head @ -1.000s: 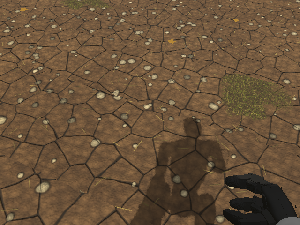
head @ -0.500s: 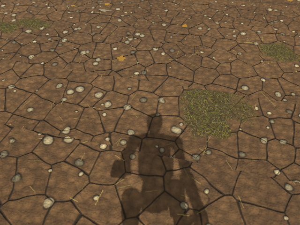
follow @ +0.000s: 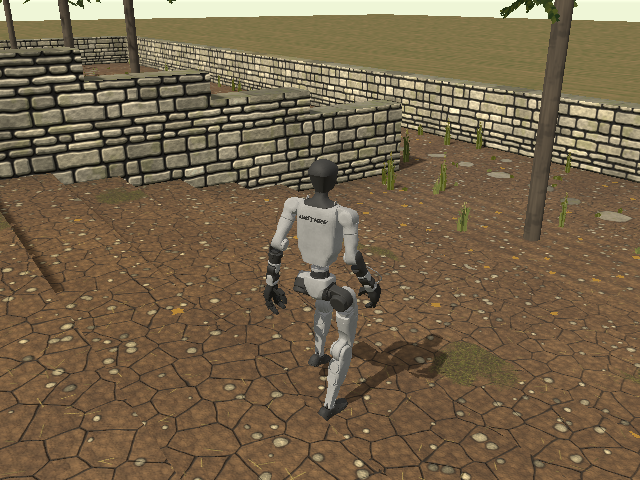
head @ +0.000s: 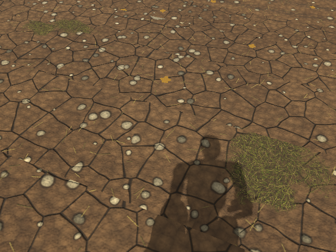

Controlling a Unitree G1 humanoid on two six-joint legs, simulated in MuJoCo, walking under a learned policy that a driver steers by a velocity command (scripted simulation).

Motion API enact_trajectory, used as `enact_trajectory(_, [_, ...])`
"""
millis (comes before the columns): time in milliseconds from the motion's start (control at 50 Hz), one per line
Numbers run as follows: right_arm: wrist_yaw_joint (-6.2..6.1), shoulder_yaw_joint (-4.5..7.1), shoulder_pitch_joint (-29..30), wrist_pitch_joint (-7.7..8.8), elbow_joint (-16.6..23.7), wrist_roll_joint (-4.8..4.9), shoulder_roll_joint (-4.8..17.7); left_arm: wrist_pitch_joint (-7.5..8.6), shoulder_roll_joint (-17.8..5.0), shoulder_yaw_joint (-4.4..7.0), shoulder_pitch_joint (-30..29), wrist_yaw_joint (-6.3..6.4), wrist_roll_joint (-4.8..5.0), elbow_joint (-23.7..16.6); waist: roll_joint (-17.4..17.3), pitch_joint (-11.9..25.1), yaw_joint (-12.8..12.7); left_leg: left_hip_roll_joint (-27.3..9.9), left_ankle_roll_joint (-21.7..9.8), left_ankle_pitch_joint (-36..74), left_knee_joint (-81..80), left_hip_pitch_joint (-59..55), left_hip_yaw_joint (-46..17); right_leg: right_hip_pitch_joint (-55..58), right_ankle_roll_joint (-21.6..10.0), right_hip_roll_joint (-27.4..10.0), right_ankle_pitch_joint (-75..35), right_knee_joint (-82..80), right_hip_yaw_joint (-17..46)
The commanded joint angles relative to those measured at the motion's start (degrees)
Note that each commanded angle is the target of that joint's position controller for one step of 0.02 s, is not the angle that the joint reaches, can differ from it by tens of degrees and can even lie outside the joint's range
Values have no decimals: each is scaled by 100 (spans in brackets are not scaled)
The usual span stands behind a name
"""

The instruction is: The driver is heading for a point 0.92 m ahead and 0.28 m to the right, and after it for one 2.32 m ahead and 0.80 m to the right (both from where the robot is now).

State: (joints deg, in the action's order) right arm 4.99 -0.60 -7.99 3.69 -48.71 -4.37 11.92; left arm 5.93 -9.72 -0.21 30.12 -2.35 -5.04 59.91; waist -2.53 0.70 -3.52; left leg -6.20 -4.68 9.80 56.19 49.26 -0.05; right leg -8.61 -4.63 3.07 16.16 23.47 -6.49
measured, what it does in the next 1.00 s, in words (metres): goes down, turning right: left foot, then right foot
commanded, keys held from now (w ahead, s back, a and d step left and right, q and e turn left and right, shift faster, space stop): w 0.34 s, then w+e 0.66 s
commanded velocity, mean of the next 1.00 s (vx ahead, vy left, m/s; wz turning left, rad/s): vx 0.50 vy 0.00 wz -0.26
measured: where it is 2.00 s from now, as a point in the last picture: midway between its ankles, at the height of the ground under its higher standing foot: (239, 175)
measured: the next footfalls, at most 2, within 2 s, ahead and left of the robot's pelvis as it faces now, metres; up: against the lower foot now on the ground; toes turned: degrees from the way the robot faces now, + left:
left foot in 0.24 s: +0.32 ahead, +0.14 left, +0.00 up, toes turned +3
right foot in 0.74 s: +0.50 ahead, -0.12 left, +0.00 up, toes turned -12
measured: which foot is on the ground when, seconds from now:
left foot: up 0.00-0.22, down 0.24-0.78, up 0.80-1.00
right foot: down 0.00-0.28, up 0.30-0.72, down 0.74-1.00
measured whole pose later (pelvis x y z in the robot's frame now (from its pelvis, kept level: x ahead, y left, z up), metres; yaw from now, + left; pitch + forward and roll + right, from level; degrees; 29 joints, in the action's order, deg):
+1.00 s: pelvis +0.54 -0.04 -0.03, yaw -19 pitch +1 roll -1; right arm 2.1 1.2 -2.9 5.5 -42.9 -6.4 11.0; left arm 8.0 -8.0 0.8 30.1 -1.7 -4.3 58.6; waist -1.2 1.8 -4.8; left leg -4.3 -0.9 3.1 59.0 41.0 -4.5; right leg -17.6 -6.4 7.3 28.6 45.3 3.9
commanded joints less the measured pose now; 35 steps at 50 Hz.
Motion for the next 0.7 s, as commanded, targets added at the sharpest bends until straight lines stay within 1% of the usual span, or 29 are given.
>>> enact_trajectory(20, [101, -34, 381, -63, 475, 50, 161, 150, -823, 92, -139, -83, 60, -293, 376, -612, 342, 151, 117, 519, -1236, -980, -2, -843, -1194, -1725, -2952, -1128, 1146])
enact_trajectory(60, [1, -35, 897, -93, 646, 59, 112, 144, -701, 89, 536, -101, 49, 20, 516, -678, 96, 155, 137, 155, -1817, -339, -113, 545, -1200, -1868, -3070, -1029, 1312])
enact_trajectory(80, [-36, -16, 1135, -120, 703, 82, 123, 128, -640, 94, 802, -98, 36, 132, 492, -739, -14, 170, 132, 24, -2108, -103, -110, 1123, -1166, -1900, -3026, -1027, 1352])
enact_trajectory(140, [-72, 55, 1766, -130, 824, 125, 127, 43, -600, 156, 1046, -104, 2, 311, 434, -771, -175, 292, 43, -510, -2615, -259, -12, 1918, -1050, -1963, -3050, -1070, 1305])
enact_trajectory(180, [-84, 146, 1930, -106, 815, 130, 170, -6, -638, 229, 903, -83, 29, 277, 563, -659, -130, 420, -41, -979, -2707, -847, 132, 2031, -930, -1931, -3400, -1017, 1149])
enact_trajectory(200, [-104, 211, 1897, -88, 798, 125, 254, -18, -680, 272, 778, -63, 28, 241, 633, -552, -23, 547, -118, -1153, -2700, -1367, 294, 1937, -856, -1893, -3964, -874, 1034])
enact_trajectory(220, [-129, 296, 1701, -53, 742, 170, 360, -30, -776, 331, 604, -45, 43, 177, 662, -337, 197, 702, -238, -1073, -2753, -2219, 497, 1664, -715, -1777, -4803, -571, 833])
enact_trajectory(240, [-164, 399, 1283, 5, 622, 243, 510, -23, -847, 381, 456, -46, 45, 100, 699, 31, 431, 792, -453, -787, -2510, -3540, 541, 1022, -434, -1464, -5533, -36, 529])
enact_trajectory(260, [-197, 495, 281, 89, 313, 272, 797, 13, -693, 372, 549, -31, 25, -16, 345, 964, 568, 478, -962, 306, -1828, -5834, 198, -296, -40, -1043, -4984, 1091, 306])
enact_trajectory(280, [-218, 463, -1200, 101, -40, 309, 838, 66, -327, 190, 814, -119, 11, -164, -426, 2037, 950, -789, -1864, -333, -2491, -8262, -1704, -2241, 374, -295, -2311, 2680, 146])
enact_trajectory(300, [-304, 523, -2599, 52, -513, 169, 855, 13, -313, 215, 142, -255, 131, -257, -420, 2084, 1511, -1542, -1949, -1174, -3677, -8426, -3211, -2954, 383, 73, 1742, 4237, 485])
enact_trajectory(320, [-390, 637, -2351, 195, -585, 64, 959, -12, -421, 314, -813, -250, 230, -529, -25, 696, 1481, -1355, -1420, -2382, -4074, -7324, -2929, -3723, 104, -359, 1558, 4637, 986])
enact_trajectory(340, [-431, 663, -1433, 276, -446, 177, 880, 12, -578, 370, -1107, -111, 204, -564, 24, -198, 1120, -1154, -1199, -2468, -4312, -5898, -2264, -3562, 3, -797, 1056, 4461, 1036])
enact_trajectory(360, [-452, 545, -940, 274, -372, 250, 532, 13, -494, 366, -841, -5, 81, -535, -30, -54, 722, -1045, -1222, -2086, -4561, -5204, -1895, -2894, -113, -964, 798, 4152, 1072])
enact_trajectory(380, [-451, 455, -676, 282, -373, 228, 146, -5, -200, 308, -760, 33, 5, -462, -21, -160, 563, -1001, -1236, -1685, -4775, -4751, -1528, -2586, -178, -1063, 565, 3963, 1084])
enact_trajectory(400, [-434, 401, -680, 286, -383, 226, -16, -59, 93, 251, -637, 56, -20, -433, 12, -242, 394, -1013, -1184, -1540, -5008, -4334, -1270, -2270, -191, -1068, 499, 3816, 1086])
enact_trajectory(420, [-424, 380, -804, 310, -442, 177, -124, -102, 144, 270, -550, 49, 11, -410, 85, -305, 337, -1019, -1135, -1549, -5193, -4202, -1085, -2185, -180, -1006, 429, 3741, 1095])
enact_trajectory(440, [-406, 391, -844, 349, -460, 124, -128, -112, 151, 275, -563, 15, 37, -407, 74, -382, 311, -961, -1070, -1424, -5287, -4182, -844, -2281, -168, -968, 123, 3555, 1097])
enact_trajectory(460, [-382, 417, -901, 368, -517, 61, -50, -114, 152, 264, -720, -36, 76, -451, 83, -433, 317, -929, -1021, -1194, -5356, -4133, -562, -2404, -129, -972, -304, 3320, 1071])
enact_trajectory(480, [-358, 415, -975, 383, -565, -12, -47, -122, 140, 253, -962, -77, 114, -534, 74, -501, 354, -903, -983, -924, -5370, -4130, -302, -2543, -85, -987, -752, 3037, 1044])
enact_trajectory(520, [-299, 370, -1204, 390, -667, -104, -88, -132, -23, 281, -1484, -151, 104, -733, 18, -510, 412, -754, -835, -507, -5260, -4016, 216, -2496, -17, -966, -1637, 2316, 988])
enact_trajectory(540, [-234, 359, -1256, 354, -695, -134, -13, -160, 36, 264, -1750, -214, 83, -833, -74, -483, 422, -575, -752, -467, -5147, -3633, 550, -2111, 32, -886, -1937, 2262, 778])
enact_trajectory(560, [-190, 345, -1274, 357, -713, -121, 37, -160, -23, 257, -1914, -240, 97, -951, -158, -507, 388, -537, -724, -517, -5128, -3310, 681, -1821, 60, -832, -2087, 2221, 716])
enact_trajectory(580, [-175, 360, -1397, 329, -797, -283, 165, -135, -22, 238, -1388, -325, 65, -819, -168, -528, 246, -618, -732, -521, -4848, -2956, 751, -1362, 76, -799, -2651, 3120, 801])
enact_trajectory(600, [-175, 346, -1322, 333, -792, -312, 183, -98, -140, 263, -1280, -352, 71, -830, -42, -595, 162, -731, -703, -690, -4680, -3102, 739, -1632, 54, -876, -2603, 3183, 1005])
enact_trajectory(620, [-204, 338, -1224, 367, -751, -282, 221, -57, -309, 307, -1490, -323, 83, -968, 38, -663, 167, -790, -678, -669, -4523, -3361, 737, -1815, 31, -874, -2447, 3089, 993])
enact_trajectory(640, [-237, 333, -1347, 391, -801, -242, 273, -33, -414, 345, -1715, -277, 65, -1093, 7, -704, 224, -858, -650, -534, -4359, -3714, 697, -1957, 13, -845, -2056, 3073, 895])
enact_trajectory(680, [-342, 347, -1682, 406, -903, -172, 360, -15, -496, 388, -2078, -199, 41, -1333, -41, -737, 350, -1041, -590, 242, -3940, -4567, 668, -2256, -27, -773, -1078, 2898, 747])
enact_trajectory(700, [-386, 373, -1657, 396, -832, -135, 460, 5, -543, 403, -2085, -149, 40, -1404, -66, -697, 310, -1037, -523, 893, -3661, -4681, 807, -1962, -60, -629, -598, 2697, 487])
